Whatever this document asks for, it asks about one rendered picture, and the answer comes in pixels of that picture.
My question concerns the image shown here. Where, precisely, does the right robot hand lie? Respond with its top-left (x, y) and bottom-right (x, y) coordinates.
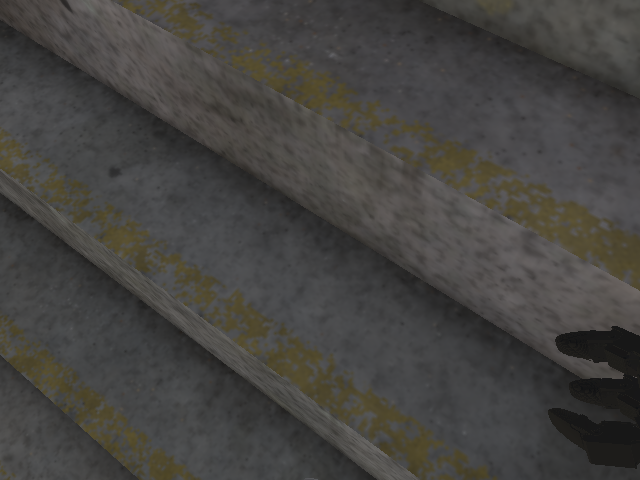
top-left (548, 326), bottom-right (640, 469)

